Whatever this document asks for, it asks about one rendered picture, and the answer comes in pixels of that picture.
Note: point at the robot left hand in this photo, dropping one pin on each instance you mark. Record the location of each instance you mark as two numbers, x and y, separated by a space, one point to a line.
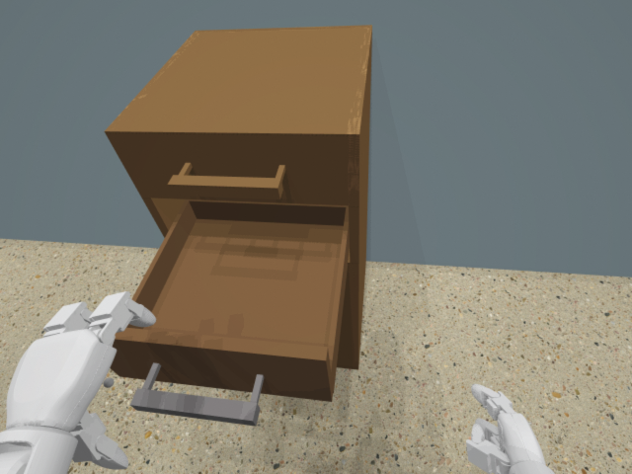
59 375

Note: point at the cabinet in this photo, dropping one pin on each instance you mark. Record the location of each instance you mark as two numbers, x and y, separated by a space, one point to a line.
289 103

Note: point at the robot right hand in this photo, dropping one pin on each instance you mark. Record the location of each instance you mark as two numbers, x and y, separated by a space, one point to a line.
497 449

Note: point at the handle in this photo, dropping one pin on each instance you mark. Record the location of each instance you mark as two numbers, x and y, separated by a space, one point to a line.
225 187
199 407

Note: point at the robot left forearm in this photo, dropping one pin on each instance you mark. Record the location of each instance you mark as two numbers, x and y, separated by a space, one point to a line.
36 450

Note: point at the drawer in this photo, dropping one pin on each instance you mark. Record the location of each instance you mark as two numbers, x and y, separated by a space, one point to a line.
241 288

